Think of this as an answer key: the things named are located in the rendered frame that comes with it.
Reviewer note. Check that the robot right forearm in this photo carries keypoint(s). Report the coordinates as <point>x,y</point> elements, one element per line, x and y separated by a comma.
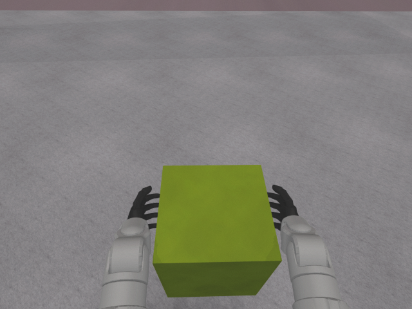
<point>310,267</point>

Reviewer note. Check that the left robot hand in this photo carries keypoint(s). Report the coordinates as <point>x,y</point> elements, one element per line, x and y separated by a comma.
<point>139,208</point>

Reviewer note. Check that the robot left forearm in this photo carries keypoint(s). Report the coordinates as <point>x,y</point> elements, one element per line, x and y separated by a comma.
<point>125,280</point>

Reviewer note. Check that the right robot hand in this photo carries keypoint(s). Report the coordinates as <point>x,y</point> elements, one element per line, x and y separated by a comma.
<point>286,206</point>

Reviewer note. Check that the carton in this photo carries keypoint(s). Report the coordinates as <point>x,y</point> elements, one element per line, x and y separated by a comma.
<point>215,234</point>

